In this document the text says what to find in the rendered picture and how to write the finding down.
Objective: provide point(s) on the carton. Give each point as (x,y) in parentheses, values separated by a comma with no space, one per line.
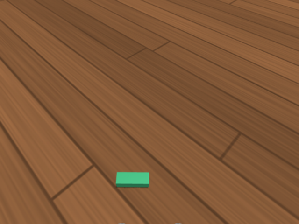
(132,179)

